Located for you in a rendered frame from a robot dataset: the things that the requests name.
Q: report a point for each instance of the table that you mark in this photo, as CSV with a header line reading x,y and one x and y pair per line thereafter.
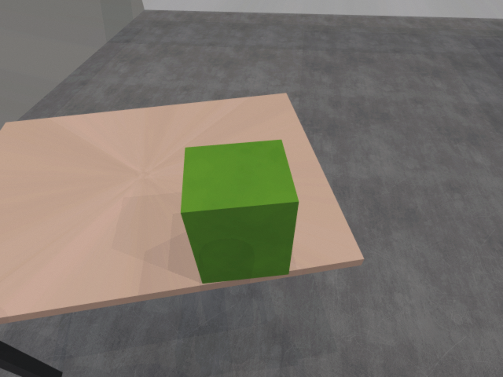
x,y
90,207

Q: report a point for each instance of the carton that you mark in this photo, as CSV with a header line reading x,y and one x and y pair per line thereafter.
x,y
239,207

